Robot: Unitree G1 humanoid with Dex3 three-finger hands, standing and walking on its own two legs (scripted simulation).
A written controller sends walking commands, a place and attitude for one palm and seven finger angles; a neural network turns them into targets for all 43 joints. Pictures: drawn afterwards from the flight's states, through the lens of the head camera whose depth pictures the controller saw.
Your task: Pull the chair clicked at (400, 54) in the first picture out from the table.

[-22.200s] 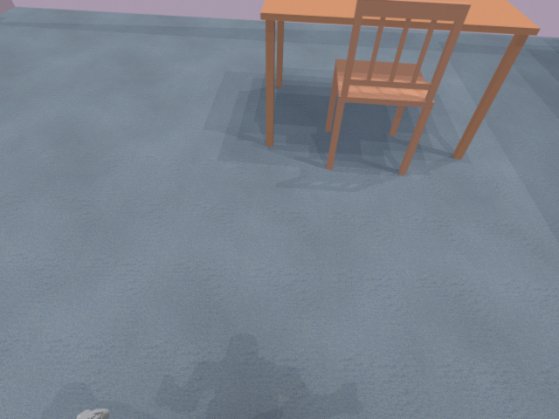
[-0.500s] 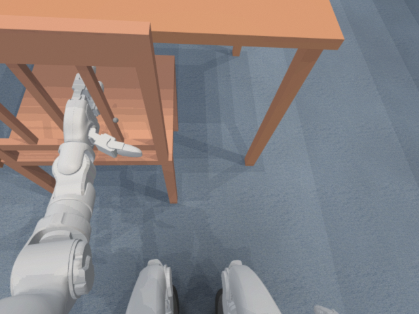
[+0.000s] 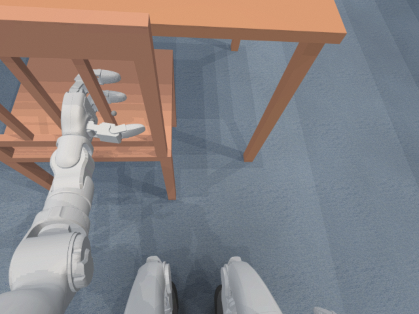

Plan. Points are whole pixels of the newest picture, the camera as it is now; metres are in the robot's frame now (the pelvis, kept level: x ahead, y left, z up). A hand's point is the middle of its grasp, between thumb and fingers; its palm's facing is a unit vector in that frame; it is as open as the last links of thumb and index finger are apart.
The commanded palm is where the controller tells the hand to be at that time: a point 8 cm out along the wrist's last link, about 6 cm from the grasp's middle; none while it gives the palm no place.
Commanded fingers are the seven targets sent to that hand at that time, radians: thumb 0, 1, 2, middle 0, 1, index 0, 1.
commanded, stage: hook a spindle and tug to test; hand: left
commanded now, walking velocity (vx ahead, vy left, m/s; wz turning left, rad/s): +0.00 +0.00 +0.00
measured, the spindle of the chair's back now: (47, 104) +0.51 +0.28 +0.02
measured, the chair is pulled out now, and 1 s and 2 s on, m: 0.00 0.03 0.14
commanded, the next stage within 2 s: step backward, pulling the chair out in 0.92 s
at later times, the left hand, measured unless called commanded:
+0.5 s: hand (112, 114) +0.47 +0.15 +0.03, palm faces +0.00 -1.00 -0.01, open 4.9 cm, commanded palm +0.43 +0.19 +0.03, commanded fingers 0.00 0.90 0.90 -0.50 -1.45 -0.50 -1.45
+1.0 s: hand (113, 131) +0.44 +0.15 +0.03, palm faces -0.02 -1.00 -0.02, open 5.1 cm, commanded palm +0.42 +0.19 +0.03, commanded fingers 0.00 0.90 0.90 -0.50 -1.45 -0.50 -1.45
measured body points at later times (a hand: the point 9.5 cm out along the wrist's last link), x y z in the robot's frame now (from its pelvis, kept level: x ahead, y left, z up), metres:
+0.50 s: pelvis +0.01 +0.01 +0.01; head +0.16 +0.02 +0.44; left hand +0.47 +0.21 +0.04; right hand +0.07 -0.25 -0.11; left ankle +0.04 +0.09 -0.61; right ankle +0.01 -0.11 -0.61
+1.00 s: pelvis +0.03 +0.00 +0.02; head +0.17 +0.01 +0.45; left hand +0.43 +0.20 +0.04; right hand +0.13 -0.25 -0.10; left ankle +0.04 +0.09 -0.61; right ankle +0.01 -0.11 -0.61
